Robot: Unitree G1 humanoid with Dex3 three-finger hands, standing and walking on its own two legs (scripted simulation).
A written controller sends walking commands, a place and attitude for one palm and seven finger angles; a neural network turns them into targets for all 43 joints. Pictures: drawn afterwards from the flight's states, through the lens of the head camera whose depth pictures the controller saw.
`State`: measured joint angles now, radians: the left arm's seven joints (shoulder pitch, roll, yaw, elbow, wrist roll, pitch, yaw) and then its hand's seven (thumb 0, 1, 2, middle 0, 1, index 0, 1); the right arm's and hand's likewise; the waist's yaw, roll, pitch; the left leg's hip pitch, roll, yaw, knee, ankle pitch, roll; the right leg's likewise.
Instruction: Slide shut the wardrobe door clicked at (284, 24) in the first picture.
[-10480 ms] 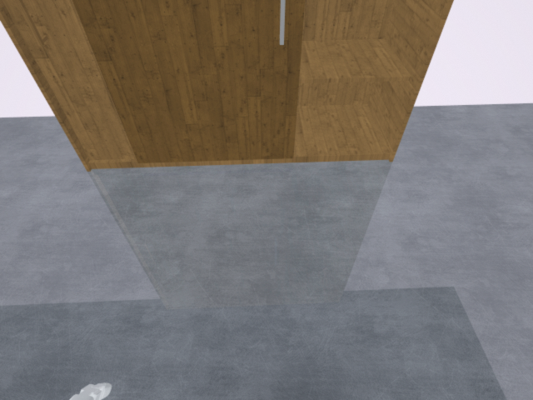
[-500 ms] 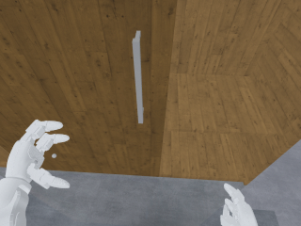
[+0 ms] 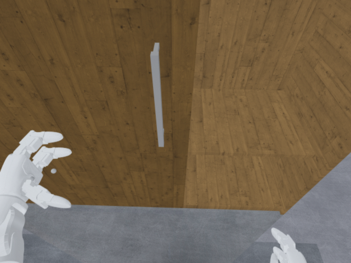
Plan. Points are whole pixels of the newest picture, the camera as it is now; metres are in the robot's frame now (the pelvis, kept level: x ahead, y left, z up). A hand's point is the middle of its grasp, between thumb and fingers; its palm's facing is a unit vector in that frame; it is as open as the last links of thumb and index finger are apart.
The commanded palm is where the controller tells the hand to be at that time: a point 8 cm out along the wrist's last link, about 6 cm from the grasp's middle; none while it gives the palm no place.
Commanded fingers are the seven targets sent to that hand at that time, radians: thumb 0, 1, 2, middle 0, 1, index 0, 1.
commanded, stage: raise the hand with hooked fingers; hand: left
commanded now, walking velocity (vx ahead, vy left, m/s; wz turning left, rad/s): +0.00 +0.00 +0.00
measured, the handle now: (159, 103) +0.49 +0.08 +0.10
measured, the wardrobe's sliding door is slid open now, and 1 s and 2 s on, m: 0.56 0.56 0.56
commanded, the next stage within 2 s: move the hooked fingers beside the handle in 0.18 s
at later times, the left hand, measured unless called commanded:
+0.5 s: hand (66, 167) +0.28 +0.25 +0.09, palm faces +0.08 -1.00 -0.03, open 14.0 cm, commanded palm +0.26 +0.29 +0.09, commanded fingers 0.00 -0.50 0.30 -0.30 -1.20 -0.30 -1.20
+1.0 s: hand (94, 146) +0.34 +0.21 +0.09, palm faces +0.06 -1.00 -0.02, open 14.0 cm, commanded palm +0.32 +0.26 +0.08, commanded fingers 0.00 -0.50 0.30 -0.30 -1.20 -0.30 -1.20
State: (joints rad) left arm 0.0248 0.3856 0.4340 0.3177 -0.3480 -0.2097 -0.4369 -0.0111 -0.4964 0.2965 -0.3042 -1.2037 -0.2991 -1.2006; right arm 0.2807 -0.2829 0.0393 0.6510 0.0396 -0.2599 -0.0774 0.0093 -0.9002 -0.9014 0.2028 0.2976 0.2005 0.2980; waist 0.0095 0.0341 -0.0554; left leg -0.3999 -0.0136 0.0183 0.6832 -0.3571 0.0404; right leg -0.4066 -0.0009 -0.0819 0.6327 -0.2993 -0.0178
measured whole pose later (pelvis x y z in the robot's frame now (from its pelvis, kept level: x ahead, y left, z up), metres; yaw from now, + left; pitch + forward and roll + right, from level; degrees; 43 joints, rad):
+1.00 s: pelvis +0.00 -0.02 +0.00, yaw +0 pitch +7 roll +0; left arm -0.24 0.35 0.36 0.55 -0.28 -0.26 -0.35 -0.01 -0.50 0.30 -0.30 -1.20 -0.30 -1.20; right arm 0.29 -0.28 0.03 0.67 0.04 -0.20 -0.07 0.01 -0.90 -0.90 0.20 0.30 0.20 0.30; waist -0.02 0.04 -0.05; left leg -0.45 0.00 0.02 0.69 -0.35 0.01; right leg -0.47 0.01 -0.08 0.66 -0.31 -0.04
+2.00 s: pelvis +0.00 -0.02 -0.01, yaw -2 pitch +11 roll +0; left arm -0.61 0.28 0.29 0.92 -0.14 -0.39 -0.11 -0.01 -0.50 0.30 -0.33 -1.23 -0.32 -1.21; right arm 0.36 -0.26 0.02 0.68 0.02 -0.03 0.00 0.01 -0.90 -0.90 0.20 0.30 0.20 0.30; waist -0.08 0.03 -0.08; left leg -0.55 0.01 0.05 0.74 -0.38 0.02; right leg -0.59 0.02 -0.05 0.72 -0.32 -0.04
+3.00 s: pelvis +0.01 -0.02 -0.01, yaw -2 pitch +11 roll +0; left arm -0.57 0.22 0.22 0.85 -0.14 -0.38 -0.05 -0.01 -0.50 0.30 -0.30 -1.21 -0.30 -1.20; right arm 0.33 -0.25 0.01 0.65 0.02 -0.02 0.01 0.00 -0.90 -0.90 0.20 0.30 0.20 0.30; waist -0.07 0.03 -0.09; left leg -0.56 0.01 0.05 0.74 -0.39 0.02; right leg -0.59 0.02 -0.05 0.73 -0.33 -0.04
